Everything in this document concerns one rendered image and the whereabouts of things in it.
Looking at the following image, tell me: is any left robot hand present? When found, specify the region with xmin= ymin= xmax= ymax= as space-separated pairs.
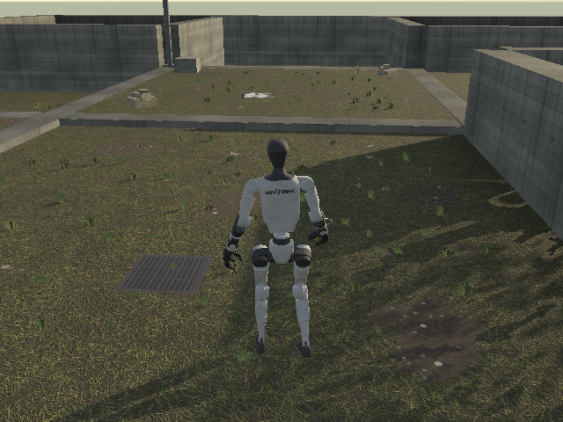
xmin=223 ymin=247 xmax=243 ymax=271

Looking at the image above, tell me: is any right robot hand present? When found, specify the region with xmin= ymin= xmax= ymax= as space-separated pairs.
xmin=309 ymin=231 xmax=329 ymax=246

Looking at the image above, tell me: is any right robot foot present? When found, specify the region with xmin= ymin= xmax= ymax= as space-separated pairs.
xmin=297 ymin=340 xmax=312 ymax=358

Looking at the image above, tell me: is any humanoid robot head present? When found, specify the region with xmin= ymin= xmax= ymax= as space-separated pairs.
xmin=264 ymin=139 xmax=294 ymax=181

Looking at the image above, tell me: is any left robot forearm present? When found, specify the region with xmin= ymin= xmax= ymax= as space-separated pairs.
xmin=226 ymin=214 xmax=245 ymax=251

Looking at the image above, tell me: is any right robot upper arm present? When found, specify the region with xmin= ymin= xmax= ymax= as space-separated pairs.
xmin=297 ymin=176 xmax=323 ymax=222

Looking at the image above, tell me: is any right robot forearm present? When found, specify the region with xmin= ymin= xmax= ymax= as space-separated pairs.
xmin=314 ymin=209 xmax=328 ymax=236

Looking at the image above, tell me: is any left robot upper arm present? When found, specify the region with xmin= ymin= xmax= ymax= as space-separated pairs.
xmin=237 ymin=178 xmax=261 ymax=228

